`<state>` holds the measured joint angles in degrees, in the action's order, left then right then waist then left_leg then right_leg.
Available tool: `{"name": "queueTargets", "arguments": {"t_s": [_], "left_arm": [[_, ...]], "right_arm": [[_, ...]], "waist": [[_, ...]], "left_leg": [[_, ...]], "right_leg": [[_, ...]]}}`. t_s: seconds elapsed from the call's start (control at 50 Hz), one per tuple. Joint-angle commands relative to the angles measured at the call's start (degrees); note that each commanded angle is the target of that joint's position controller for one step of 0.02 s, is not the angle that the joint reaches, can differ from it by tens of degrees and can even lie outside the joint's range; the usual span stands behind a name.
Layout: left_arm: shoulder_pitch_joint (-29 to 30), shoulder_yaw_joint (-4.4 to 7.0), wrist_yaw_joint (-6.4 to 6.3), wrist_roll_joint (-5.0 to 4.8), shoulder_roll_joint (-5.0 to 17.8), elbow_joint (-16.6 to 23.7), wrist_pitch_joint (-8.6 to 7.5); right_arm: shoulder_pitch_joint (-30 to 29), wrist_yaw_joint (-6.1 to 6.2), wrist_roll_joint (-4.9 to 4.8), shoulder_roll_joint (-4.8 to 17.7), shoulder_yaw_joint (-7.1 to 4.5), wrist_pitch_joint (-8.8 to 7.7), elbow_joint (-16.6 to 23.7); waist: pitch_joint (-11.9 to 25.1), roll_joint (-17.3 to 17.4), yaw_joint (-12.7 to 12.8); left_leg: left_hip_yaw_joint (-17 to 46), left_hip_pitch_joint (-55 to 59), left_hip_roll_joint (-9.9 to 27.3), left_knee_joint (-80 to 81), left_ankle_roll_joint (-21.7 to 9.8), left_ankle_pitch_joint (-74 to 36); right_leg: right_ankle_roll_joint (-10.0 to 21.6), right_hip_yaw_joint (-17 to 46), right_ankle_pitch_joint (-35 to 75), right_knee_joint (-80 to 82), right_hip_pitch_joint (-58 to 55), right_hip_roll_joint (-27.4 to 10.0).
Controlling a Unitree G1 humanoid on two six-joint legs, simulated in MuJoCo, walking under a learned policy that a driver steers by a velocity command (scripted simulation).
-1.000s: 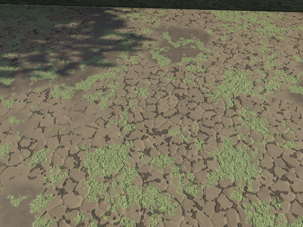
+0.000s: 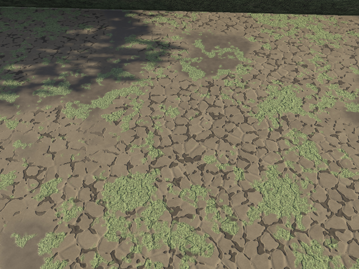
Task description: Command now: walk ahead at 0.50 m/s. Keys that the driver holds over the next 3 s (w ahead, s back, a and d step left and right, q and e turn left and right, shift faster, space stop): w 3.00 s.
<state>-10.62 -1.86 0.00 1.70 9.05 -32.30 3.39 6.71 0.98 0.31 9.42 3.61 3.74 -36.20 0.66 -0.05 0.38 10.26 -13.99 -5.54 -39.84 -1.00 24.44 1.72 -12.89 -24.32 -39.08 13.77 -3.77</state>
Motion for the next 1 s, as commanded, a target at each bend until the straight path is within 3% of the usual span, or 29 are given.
{"name": "queueTargets", "arguments": {"t_s": [0.02,0.34,0.4,0.54,0.56,0.62,0.88,0.9,1.0], "left_arm": [[3.6,1.09,-0.07,0.01,3.8,5.3,-0.89],[3.5,1.13,-0.15,0.00,3.9,5.3,-0.86],[2.8,0.90,0.44,0.16,4.1,4.8,-1.56],[2.4,0.82,0.37,0.14,4.6,4.5,-1.79],[1.0,1.28,-0.27,-0.38,5.5,3.6,-1.59],[1.0,1.25,-0.67,-0.35,5.2,3.5,-1.19],[1.6,1.12,-0.59,0.02,4.8,3.4,-0.84],[2.8,0.68,0.01,0.54,4.0,4.2,-1.05],[2.4,0.70,0.41,0.51,4.4,4.2,-1.70]], "right_arm": [[-4.7,0.11,0.02,4.0,-1.04,-0.94,4.9],[-5.3,0.02,0.02,4.0,-0.91,-1.10,4.6],[-5.8,-0.06,-0.12,4.5,-1.02,-0.83,4.8],[-5.8,-0.09,-0.07,4.5,-1.04,-0.73,4.8],[-5.9,0.26,0.08,4.3,-1.15,-0.45,4.9],[-5.7,0.50,0.04,4.3,-1.16,-0.28,4.7],[-6.3,0.43,-0.13,4.2,-0.91,-0.11,4.8],[-6.2,0.10,-0.21,4.5,-0.80,-0.40,4.7],[-6.4,-0.18,-0.16,4.8,-0.81,-0.66,4.9]], "waist": [[3.3,0.1,0.0],[3.3,0.3,0.1],[3.7,0.1,0.1],[3.3,0.4,0.0],[4.1,-0.7,-0.3],[4.2,-0.2,-0.3],[3.4,0.8,-0.4],[2.5,2.0,-0.2],[2.8,1.5,-0.1]], "left_leg": [[0.7,-7.3,1.9,5.6,-1.8,-23.4],[0.8,-6.5,2.1,6.0,-2.0,-24.1],[1.0,-7.4,2.7,6.1,-2.2,-22.5],[0.7,-7.2,2.6,5.9,-2.2,-22.9],[-0.2,-7.4,3.1,5.2,-2.7,-25.2],[-1.0,-7.2,3.0,4.7,-2.6,-26.0],[0.3,-7.4,3.5,6.0,-3.2,-26.8],[1.4,-7.3,3.1,6.9,-2.7,-24.3],[2.5,-7.6,3.3,8.0,-3.0,-22.5]], "right_leg": [[-0.3,4.9,14.9,5.2,-8.6,-2.2],[-0.4,5.1,15.3,5.3,-8.8,-2.0],[0.2,5.2,15.2,4.9,-9.7,-2.3],[0.3,5.3,16.6,4.9,-9.3,-2.4],[0.4,5.3,20.0,4.6,-11.3,-3.0],[0.6,5.1,21.8,4.3,-11.4,-3.4],[-0.3,4.7,16.4,4.1,-10.1,-2.3],[-0.4,4.8,13.1,4.3,-8.1,-1.7],[-0.6,5.2,12.1,4.5,-8.7,-1.6]]}}
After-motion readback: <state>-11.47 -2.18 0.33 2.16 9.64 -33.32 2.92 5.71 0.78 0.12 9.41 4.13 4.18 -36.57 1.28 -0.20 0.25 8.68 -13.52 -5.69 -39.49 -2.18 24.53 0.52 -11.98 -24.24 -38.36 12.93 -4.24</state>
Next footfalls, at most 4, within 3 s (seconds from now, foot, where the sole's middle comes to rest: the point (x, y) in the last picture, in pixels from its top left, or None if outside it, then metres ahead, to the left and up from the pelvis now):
none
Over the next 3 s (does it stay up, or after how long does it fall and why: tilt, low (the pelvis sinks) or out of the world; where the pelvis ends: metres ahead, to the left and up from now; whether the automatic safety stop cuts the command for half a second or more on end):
stays up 0.01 0.03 0.00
